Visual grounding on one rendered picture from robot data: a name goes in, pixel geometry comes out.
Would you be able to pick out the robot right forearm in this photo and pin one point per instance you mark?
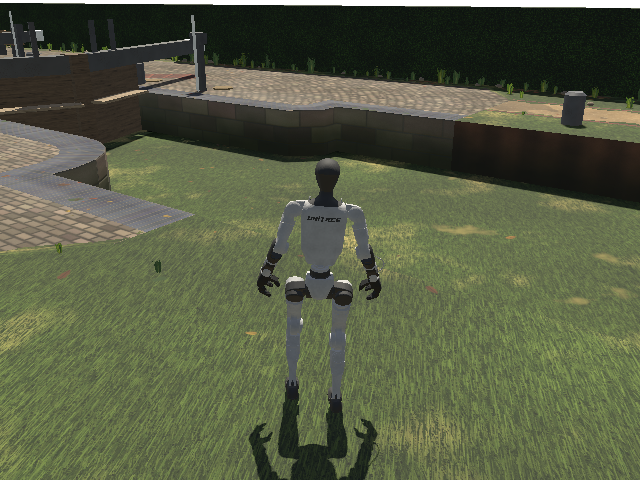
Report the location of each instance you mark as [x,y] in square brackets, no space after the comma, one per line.
[371,267]

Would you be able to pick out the right robot foot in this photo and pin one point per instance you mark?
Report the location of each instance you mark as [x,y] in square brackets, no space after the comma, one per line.
[335,404]

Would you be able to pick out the left robot upper arm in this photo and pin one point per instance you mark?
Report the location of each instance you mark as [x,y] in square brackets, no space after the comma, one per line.
[292,209]

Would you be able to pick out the robot right hand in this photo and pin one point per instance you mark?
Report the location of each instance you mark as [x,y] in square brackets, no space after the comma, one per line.
[371,285]

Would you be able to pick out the robot left forearm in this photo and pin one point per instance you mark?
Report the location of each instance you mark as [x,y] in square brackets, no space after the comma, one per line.
[270,261]

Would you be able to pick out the right robot upper arm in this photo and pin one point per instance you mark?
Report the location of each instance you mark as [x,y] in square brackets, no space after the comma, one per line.
[355,214]

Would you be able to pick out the robot left hand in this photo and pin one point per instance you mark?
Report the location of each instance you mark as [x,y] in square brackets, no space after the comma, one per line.
[262,280]

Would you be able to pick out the humanoid robot head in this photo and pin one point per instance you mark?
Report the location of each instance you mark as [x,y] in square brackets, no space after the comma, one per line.
[327,172]

